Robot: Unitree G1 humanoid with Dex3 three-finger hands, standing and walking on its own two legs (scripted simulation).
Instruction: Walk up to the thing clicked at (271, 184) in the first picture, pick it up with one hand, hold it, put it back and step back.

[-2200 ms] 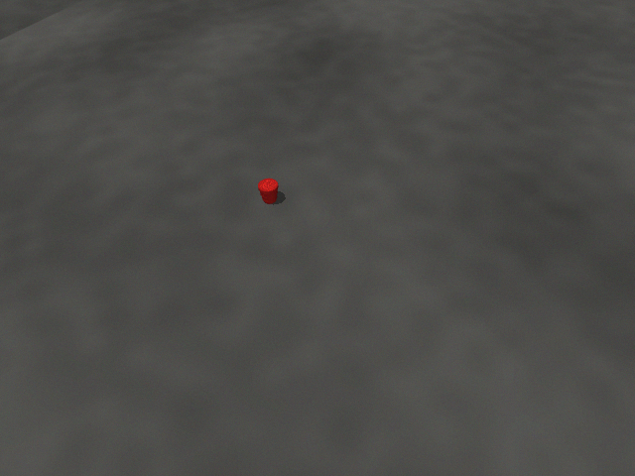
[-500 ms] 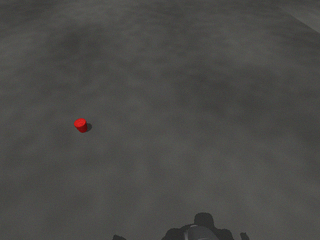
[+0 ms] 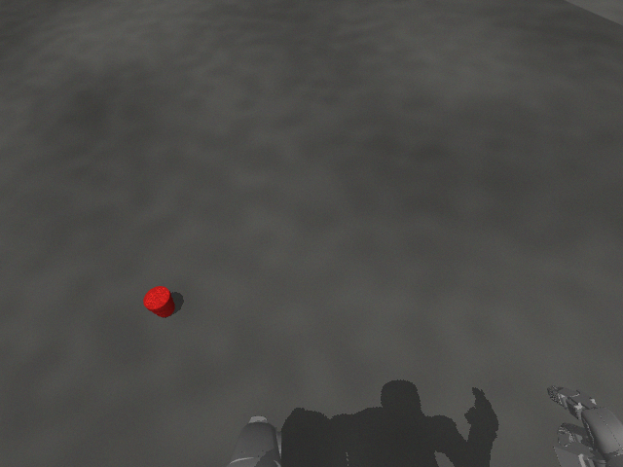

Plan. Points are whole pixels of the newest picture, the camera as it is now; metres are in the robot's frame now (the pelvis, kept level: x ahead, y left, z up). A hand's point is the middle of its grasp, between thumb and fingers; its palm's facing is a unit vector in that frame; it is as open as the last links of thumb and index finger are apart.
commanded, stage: walk up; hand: left
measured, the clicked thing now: (161, 303) +0.73 +0.60 -0.70
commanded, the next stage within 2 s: none
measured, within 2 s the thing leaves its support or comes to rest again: neither
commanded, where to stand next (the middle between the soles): +0.34 +0.76 m, yaw -47 degrees
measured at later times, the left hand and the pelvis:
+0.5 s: hand (1, 394) +0.25 +0.52 -0.11, palm faces -0.26 -0.75 -0.61, open 7.3 cm; pelvis +0.14 +0.22 -0.01, yaw -15 degrees
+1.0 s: hand out of the picture +0.44 +0.72 -0.13, palm faces -0.37 -0.72 -0.59, open 7.4 cm; pelvis +0.22 +0.46 -0.01, yaw -23 degrees
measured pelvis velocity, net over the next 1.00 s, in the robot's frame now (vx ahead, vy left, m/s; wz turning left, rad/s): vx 0.22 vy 0.46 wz -0.41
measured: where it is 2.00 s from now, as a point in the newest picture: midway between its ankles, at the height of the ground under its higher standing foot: (53, 460)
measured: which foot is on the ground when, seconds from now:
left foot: up 0.00-0.04, down 0.06-0.48, up 0.50-0.80, down 0.82-1.00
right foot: down 0.00-0.08, up 0.10-0.46, down 0.48-0.84, up 0.86-1.00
